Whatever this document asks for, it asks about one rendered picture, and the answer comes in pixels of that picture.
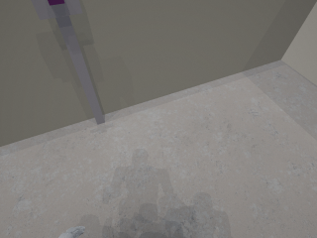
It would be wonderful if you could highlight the panel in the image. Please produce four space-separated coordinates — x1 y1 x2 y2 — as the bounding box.
31 0 105 125

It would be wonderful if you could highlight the left robot hand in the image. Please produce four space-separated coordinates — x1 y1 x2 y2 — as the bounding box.
58 226 85 238

